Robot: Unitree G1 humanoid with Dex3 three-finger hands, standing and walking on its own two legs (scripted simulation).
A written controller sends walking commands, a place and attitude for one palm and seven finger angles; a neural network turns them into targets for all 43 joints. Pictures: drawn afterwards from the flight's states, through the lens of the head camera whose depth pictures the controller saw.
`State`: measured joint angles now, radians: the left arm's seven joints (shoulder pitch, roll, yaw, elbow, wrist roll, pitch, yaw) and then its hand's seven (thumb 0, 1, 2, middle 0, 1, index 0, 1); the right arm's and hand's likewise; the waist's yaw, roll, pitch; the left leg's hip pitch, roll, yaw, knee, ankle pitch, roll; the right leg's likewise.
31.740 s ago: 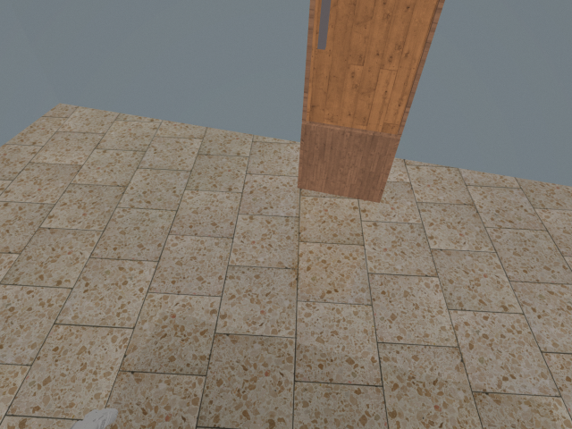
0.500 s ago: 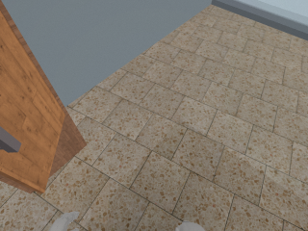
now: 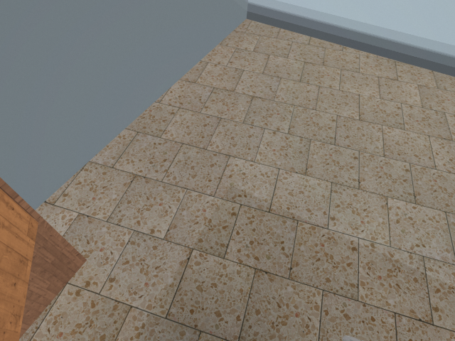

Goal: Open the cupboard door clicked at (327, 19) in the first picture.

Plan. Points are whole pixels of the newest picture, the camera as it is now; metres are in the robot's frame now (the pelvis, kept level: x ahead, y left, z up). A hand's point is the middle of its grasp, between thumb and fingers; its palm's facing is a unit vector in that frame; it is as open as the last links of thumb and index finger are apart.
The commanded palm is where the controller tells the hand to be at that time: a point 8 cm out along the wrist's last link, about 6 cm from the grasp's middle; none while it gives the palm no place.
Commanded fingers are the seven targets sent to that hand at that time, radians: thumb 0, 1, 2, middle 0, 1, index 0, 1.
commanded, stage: walk to a spot facing it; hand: left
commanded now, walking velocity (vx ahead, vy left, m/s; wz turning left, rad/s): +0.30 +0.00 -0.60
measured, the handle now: out of the picture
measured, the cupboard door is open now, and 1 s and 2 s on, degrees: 42 42 42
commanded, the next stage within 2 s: turn to face it in 1.24 s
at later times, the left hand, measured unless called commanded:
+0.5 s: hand (215, 220) +0.41 +0.07 -0.18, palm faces -0.37 -0.91 -0.17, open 7.4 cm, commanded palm none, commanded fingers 0.00 0.90 0.90 -0.20 -0.30 -0.20 -0.30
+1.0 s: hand (232, 203) +0.47 +0.03 -0.18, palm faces -0.36 -0.91 -0.20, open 7.3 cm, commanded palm none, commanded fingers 0.00 0.90 0.90 -0.20 -0.30 -0.20 -0.30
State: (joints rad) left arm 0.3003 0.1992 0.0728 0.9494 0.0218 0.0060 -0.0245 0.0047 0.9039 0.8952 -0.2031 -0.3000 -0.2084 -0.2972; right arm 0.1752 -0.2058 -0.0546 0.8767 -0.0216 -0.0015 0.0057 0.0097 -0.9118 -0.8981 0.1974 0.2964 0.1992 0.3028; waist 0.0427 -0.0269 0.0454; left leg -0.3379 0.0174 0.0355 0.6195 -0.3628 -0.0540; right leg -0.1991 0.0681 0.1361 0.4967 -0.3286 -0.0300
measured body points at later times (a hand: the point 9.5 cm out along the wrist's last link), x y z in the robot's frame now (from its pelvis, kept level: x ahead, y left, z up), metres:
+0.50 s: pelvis +0.20 -0.05 -0.03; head +0.26 -0.07 +0.42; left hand +0.43 +0.12 -0.16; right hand +0.00 -0.21 -0.15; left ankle +0.03 +0.11 -0.71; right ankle +0.26 -0.12 -0.74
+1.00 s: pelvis +0.47 -0.16 -0.02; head +0.51 -0.18 +0.43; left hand +0.49 +0.08 -0.16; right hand +0.51 -0.42 -0.15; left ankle +0.60 -0.12 -0.73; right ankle +0.26 -0.12 -0.73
